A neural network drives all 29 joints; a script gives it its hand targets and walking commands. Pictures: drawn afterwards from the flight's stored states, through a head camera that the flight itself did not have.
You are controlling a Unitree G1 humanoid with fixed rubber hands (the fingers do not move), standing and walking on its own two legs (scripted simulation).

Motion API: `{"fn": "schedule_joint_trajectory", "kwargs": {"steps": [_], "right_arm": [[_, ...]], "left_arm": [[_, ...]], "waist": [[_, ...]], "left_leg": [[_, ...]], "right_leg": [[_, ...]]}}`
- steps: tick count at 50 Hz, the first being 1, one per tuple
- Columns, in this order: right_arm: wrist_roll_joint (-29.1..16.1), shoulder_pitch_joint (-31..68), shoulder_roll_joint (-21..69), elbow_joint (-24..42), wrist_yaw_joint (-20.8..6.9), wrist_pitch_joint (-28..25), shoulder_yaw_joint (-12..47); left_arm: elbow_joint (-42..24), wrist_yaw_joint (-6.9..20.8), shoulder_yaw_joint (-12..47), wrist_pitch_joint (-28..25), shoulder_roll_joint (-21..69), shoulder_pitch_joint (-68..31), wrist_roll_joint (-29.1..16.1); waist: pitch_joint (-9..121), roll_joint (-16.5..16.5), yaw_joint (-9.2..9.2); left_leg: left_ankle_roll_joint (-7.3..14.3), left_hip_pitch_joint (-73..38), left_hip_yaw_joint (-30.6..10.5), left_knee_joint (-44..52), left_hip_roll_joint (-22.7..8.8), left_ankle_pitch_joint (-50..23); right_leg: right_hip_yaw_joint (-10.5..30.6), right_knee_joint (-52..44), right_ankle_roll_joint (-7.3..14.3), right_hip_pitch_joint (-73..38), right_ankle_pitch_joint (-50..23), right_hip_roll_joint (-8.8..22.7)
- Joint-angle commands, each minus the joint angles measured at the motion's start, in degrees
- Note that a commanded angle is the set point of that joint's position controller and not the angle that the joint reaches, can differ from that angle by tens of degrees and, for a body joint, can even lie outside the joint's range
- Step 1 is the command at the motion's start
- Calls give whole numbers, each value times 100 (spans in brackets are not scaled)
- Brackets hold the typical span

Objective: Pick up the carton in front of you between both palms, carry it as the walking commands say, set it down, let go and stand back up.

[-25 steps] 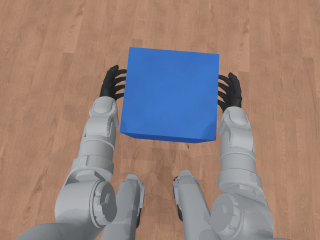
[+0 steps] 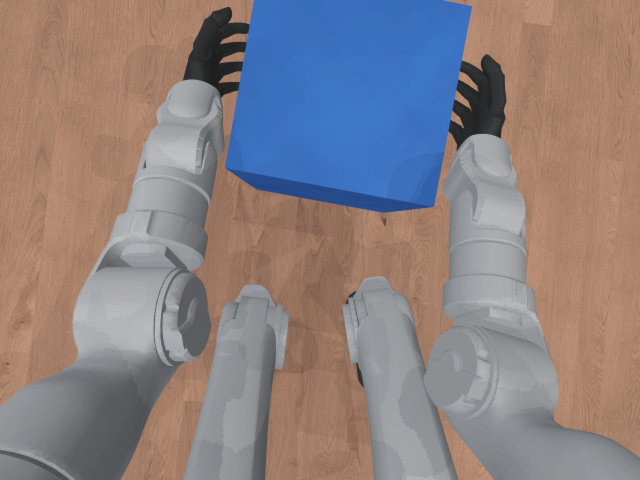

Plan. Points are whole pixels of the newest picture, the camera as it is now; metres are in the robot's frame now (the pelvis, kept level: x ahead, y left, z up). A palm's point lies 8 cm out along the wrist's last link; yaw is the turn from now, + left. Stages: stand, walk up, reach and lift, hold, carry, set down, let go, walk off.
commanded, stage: set down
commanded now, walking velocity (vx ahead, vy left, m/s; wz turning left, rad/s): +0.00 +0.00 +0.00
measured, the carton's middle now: (338, 120) +0.51 -0.04 -0.19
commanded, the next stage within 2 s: none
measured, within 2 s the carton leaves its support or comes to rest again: rests again in 0.90 s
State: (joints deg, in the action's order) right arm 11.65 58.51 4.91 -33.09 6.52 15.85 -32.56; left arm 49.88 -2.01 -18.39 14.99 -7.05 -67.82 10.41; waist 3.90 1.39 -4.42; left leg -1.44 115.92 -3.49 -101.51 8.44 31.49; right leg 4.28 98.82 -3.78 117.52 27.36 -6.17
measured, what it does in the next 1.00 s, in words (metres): lowers itself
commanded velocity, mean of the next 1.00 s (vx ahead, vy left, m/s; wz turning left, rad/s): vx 0.00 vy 0.00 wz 0.00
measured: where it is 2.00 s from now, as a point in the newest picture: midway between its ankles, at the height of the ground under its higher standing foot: (312, 366)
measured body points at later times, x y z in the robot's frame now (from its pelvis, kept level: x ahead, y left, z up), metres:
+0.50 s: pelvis +0.00 +0.01 -0.09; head +0.37 +0.01 +0.15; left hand +0.58 +0.09 -0.27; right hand +0.50 -0.20 -0.26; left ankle +0.08 +0.11 -0.46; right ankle +0.11 -0.13 -0.46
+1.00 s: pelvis +0.00 +0.01 -0.11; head +0.36 +0.02 +0.14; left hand +0.58 +0.10 -0.29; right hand +0.50 -0.20 -0.28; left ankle +0.08 +0.11 -0.46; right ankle +0.11 -0.12 -0.46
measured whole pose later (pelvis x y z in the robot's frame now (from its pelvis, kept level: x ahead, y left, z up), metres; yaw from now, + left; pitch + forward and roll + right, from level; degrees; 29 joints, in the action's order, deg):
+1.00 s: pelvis +0.00 +0.01 -0.11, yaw -2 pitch +38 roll -4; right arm 3.6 74.5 -4.0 -48.2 6.4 11.4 -30.7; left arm 67.7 -3.8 -3.5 11.4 -18.2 -88.7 1.7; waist -18.0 0.0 -6.9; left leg 0.5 127.5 -1.5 -126.6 8.3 37.0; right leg 1.5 122.1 -5.3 127.7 32.8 -5.3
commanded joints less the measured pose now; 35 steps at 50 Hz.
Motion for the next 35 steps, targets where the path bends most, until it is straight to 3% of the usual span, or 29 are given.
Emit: {"fn": "schedule_joint_trajectory", "kwargs": {"steps": [1, 22, 25, 29, 35], "right_arm": [[-635, 3964, 4612, -245, -1266, -61, 2999], [-1333, 5487, 3511, -184, -1347, -240, 2808], [-1523, 5759, 3616, 4, -1324, -288, 3040], [-1677, 5451, 3778, -210, -1342, -339, 3184], [-1464, 5120, 3667, -624, -1358, -387, 2902]], "left_arm": [[-45, 1111, 2203, -182, 5207, -3256, -600], [284, 851, 2833, -335, 4289, -4777, -1276], [18, 897, 3028, -409, 4332, -5014, -1530], [166, 890, 3016, -485, 4396, -4669, -1552], [623, 989, 2726, -555, 4279, -4282, -1342]], "waist": [[6016, 324, -198], [5920, 733, -619], [5983, 533, -611], [5741, 606, -453], [4723, 541, -427]], "left_leg": [[45, -2671, 532, 775, 228, -1434], [73, -2823, 385, -857, 14, -2008], [122, -2584, 342, -998, 9, -2224], [166, -2642, 328, -1195, 6, -2629], [204, -1714, 340, -1252, 6, -2081]], "right_leg": [[-861, -361, -83, -3533, -1678, -282], [-1125, 1293, -45, -2479, -1929, -31], [-1099, 1450, -2, -2645, -2245, -42], [-1015, 1608, -17, -2507, -2599, -71], [-923, 1687, -10, -2222, -2271, -111]]}}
